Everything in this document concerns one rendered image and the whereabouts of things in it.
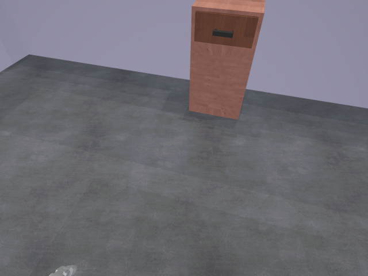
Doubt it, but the drawer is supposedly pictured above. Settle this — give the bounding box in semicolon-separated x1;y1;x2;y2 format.
194;11;259;49

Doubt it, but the handle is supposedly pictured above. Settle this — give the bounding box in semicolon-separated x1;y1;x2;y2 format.
213;29;233;38

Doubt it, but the cabinet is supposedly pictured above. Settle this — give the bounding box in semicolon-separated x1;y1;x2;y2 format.
189;0;266;120

